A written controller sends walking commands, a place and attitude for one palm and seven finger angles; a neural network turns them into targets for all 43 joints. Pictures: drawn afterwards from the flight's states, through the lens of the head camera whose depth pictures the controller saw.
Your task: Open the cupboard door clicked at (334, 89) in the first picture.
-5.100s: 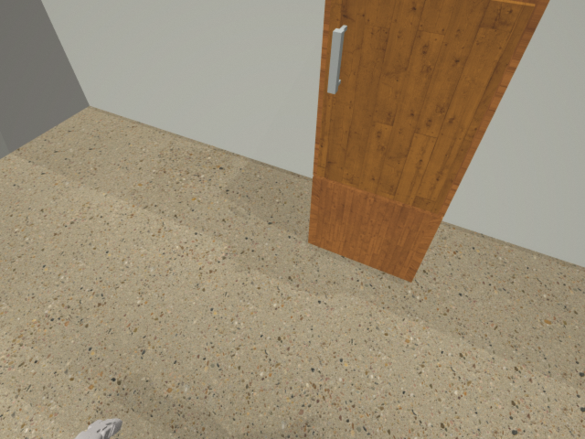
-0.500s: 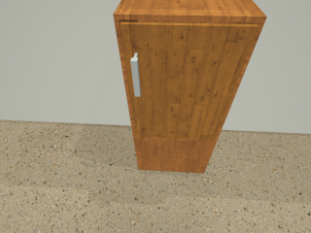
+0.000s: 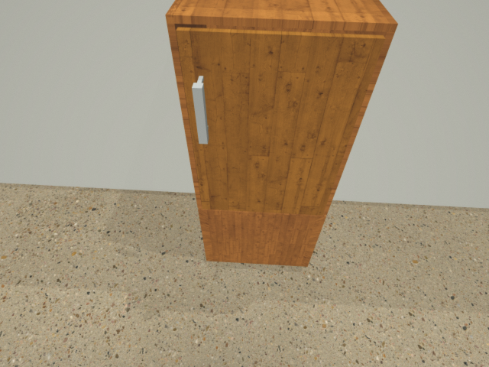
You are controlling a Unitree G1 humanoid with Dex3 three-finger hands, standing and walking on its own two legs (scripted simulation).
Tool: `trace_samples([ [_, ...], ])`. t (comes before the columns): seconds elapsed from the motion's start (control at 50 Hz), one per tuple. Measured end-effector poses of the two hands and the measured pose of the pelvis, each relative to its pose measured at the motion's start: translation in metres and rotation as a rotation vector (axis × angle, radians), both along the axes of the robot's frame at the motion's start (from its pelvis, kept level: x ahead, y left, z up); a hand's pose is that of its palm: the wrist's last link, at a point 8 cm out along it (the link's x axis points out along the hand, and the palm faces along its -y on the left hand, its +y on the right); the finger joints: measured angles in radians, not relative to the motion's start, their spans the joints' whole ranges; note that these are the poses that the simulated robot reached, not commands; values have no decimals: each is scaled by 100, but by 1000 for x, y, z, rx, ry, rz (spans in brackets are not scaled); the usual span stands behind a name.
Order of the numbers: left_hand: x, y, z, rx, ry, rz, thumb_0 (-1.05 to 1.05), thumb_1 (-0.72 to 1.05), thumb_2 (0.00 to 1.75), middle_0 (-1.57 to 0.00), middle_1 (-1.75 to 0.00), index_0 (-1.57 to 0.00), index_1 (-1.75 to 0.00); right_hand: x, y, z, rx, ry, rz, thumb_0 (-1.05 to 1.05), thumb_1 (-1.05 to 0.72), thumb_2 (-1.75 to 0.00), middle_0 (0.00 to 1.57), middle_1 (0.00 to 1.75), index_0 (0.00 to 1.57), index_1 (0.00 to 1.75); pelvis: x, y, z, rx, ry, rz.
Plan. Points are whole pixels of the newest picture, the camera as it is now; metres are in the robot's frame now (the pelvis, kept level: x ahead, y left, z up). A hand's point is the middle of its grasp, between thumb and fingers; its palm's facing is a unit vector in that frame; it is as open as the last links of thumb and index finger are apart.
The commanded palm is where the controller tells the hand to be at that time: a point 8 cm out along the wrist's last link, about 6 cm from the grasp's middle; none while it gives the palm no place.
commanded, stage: look again from close up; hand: left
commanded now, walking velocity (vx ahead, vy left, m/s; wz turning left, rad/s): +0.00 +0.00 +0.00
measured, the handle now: (202, 110) +0.65 +0.13 +0.07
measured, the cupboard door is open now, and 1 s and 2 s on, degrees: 0 0 0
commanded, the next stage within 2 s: shuffle to correct the standing spot in 0.64 s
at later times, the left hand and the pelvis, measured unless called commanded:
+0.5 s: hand out of the picture +0.05 +0.20 -0.18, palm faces +0.05 -0.98 -0.21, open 7.4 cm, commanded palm none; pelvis +0.01 +0.02 -0.01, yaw +1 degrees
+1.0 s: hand out of the picture -0.07 +0.21 -0.18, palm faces +0.01 -0.99 -0.16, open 7.4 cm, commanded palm none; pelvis -0.02 +0.04 +0.00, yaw -2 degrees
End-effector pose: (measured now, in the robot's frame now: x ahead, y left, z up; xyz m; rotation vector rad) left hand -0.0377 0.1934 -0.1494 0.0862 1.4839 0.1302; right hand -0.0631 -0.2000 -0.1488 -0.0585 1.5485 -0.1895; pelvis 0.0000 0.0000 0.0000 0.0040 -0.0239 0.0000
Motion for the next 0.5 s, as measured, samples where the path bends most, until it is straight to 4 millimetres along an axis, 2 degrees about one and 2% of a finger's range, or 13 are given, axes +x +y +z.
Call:
trace_samples([
  [0.1, -3, -4, 1, -4, 14, 7, 0, 91, 90, -20, -30, -20, -29, 14, 0, -1, 3, -27, 8, 0, -91, -90, 20, 30, 20, 29, 3, -1, 0, 0, 3, -3],
  [0.18, 5, 3, -1, 13, -29, -20, 1, 90, 90, -20, -30, -20, -29, 38, -7, -3, -2, -101, 52, 0, -91, -90, 20, 30, 20, 29, 2, -1, -4, -13, 10, 22],
  [0.28, 30, 23, -4, 53, -108, -8, 1, 90, 90, -20, -30, -20, -29, 77, -20, -2, -53, -200, 84, 0, -91, -90, 20, 30, 20, 29, 9, 3, -9, -20, 11, 33],
  [0.38, 59, 40, -4, 74, -200, -15, 1, 91, 90, -20, -30, -20, -29, 114, -23, 6, -91, -300, 106, 0, -91, -90, 20, 30, 20, 29, 14, 9, -10, -18, -3, 22],
  [0.5, 79, 57, -1, 85, -273, -33, 1, 91, 90, -20, -30, -20, -29, 139, -18, 15, -109, -385, 126, 0, -91, -90, 20, 30, 20, 29, 12, 18, -9, -20, -19, 12],
])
